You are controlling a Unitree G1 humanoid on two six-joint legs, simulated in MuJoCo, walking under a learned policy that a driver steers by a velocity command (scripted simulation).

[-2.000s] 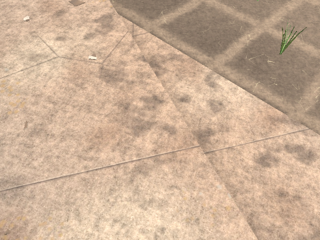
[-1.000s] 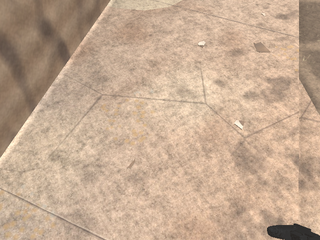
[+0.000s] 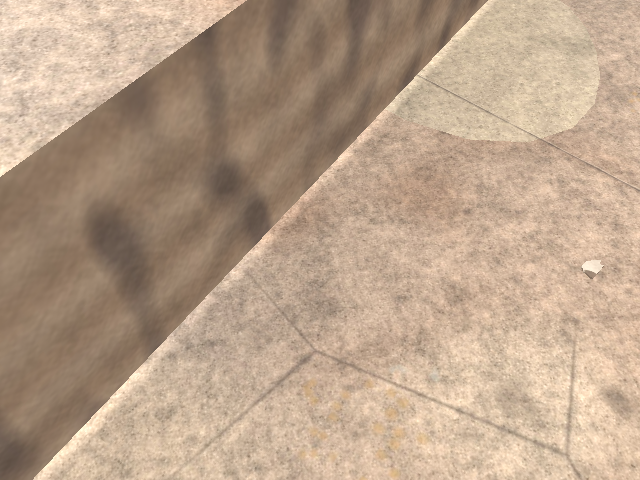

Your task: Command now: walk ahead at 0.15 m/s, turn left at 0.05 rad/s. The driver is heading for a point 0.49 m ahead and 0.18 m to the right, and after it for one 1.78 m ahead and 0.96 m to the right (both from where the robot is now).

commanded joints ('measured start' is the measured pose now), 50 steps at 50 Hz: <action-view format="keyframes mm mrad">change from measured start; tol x32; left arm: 1 -15 148 32 -30 -8 -2 12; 50 -445 10 20 -103 31 36 -54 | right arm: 1 123 -84 -22 6 -9 -21 -16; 50 354 -71 -54 221 9 -99 -42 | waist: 1 -82 -111 -87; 50 -91 56 64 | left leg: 1 264 -26 13 -166 98 35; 4 604 380 -370 -138 878 281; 17 75 127 -196 -409 -425 49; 28 5 -17 24 79 -245 44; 33 374 -54 72 -198 -216 54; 36 671 413 -605 -504 -618 199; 50 459 219 135 -479 258 106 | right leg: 1 -51 -223 101 121 722 -61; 5 -282 -37 84 573 -402 15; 17 -22 -100 84 89 51 33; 28 -145 -355 451 -226 -433 -148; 33 -319 -229 294 -59 -278 -113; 37 -742 -94 120 711 -191 -55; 50 -578 -107 -53 354 251 -20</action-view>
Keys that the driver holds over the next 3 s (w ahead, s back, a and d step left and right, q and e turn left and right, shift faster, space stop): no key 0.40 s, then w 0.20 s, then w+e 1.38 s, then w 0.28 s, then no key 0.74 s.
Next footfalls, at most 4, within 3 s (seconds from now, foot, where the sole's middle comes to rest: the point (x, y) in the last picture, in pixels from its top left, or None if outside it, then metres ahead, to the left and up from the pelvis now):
0.04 left None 0.16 0.10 -0.78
0.34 right None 0.08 -0.12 -0.78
1.14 right None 0.46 -0.13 -0.78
1.70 left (414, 323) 0.83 -0.13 -0.78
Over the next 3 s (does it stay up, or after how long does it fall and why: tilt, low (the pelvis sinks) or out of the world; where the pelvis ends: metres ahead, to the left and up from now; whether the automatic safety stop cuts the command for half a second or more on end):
stays up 0.96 -0.47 0.00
